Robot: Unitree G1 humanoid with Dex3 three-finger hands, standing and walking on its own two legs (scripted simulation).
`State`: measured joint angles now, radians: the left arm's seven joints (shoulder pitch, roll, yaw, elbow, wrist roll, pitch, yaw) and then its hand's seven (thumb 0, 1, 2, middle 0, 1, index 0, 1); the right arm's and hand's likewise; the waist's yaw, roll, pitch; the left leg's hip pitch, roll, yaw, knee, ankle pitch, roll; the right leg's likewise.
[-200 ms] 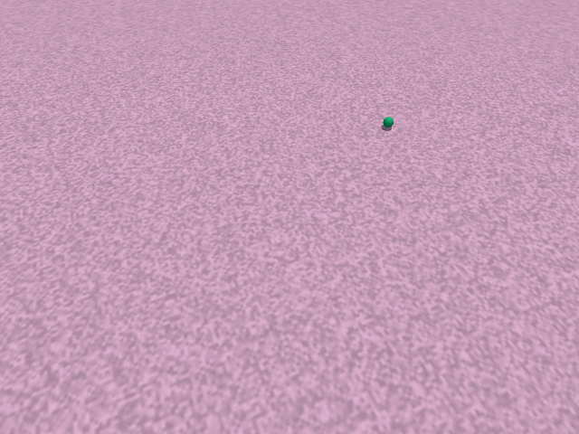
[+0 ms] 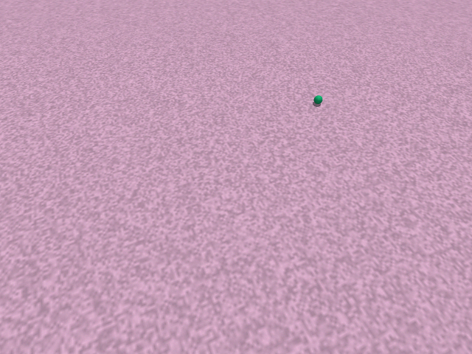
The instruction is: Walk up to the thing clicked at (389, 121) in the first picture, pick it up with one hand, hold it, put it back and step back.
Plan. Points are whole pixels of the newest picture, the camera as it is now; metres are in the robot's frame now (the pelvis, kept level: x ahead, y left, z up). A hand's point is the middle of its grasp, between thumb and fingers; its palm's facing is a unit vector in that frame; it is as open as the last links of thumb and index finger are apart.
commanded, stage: stand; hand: left
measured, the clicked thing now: (318, 99) +1.81 -0.60 -0.75
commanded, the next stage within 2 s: walk up in 0.92 s
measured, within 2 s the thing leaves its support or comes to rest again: neither
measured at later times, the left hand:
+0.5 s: hand out of the picture +0.08 +0.25 -0.16, palm faces -0.03 -0.94 -0.34, open 7.4 cm
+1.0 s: hand out of the picture +0.08 +0.25 -0.15, palm faces -0.08 -0.94 -0.32, open 7.4 cm
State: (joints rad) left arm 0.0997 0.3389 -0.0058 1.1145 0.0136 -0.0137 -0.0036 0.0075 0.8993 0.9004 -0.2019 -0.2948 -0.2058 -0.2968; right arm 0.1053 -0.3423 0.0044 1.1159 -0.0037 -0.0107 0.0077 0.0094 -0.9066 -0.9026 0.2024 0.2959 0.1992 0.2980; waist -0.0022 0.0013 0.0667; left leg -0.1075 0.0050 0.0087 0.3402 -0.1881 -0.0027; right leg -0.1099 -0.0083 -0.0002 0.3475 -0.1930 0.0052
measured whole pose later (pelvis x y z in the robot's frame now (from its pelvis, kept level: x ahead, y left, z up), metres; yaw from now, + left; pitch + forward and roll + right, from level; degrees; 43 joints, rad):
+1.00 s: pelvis +0.00 +0.00 +0.00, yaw -4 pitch -2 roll +1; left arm 0.17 0.36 0.05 1.06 0.04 0.01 -0.06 0.01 0.90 0.90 -0.20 -0.29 -0.21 -0.30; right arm 0.15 -0.35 -0.05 1.05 -0.03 -0.05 0.03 0.01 -0.90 -0.90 0.21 0.30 0.20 0.30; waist 0.01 0.00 0.03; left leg -0.13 0.02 0.07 0.38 -0.26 0.03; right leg -0.24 0.00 0.02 0.59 -0.37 -0.02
